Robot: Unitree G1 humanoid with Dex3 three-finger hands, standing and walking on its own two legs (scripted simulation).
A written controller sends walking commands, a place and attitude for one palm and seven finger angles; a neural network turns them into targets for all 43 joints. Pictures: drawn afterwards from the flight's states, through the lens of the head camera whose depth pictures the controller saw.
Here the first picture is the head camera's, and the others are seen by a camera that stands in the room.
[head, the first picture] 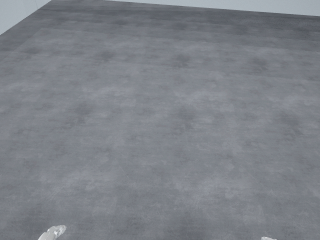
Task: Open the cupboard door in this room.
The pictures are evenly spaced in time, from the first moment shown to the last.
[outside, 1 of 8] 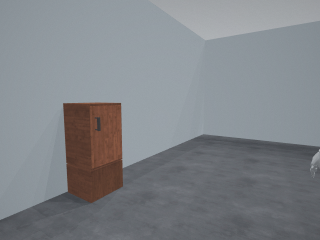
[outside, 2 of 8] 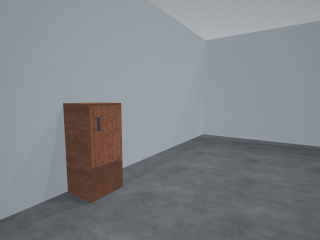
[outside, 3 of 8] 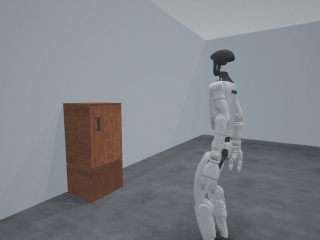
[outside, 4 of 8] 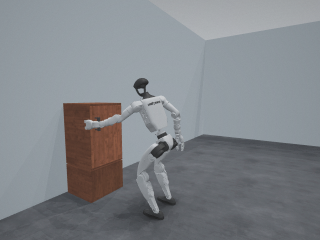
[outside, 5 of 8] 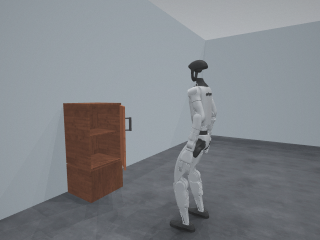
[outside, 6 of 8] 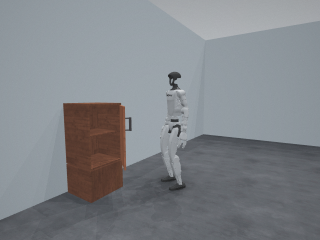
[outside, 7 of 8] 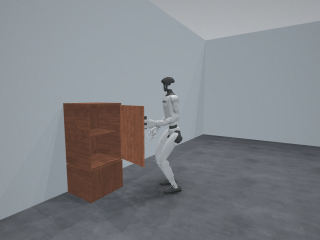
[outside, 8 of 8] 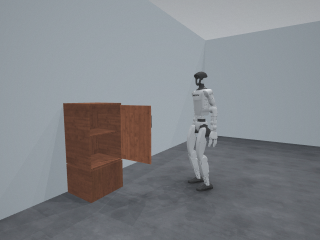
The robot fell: no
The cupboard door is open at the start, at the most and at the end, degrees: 0 94 94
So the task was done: yes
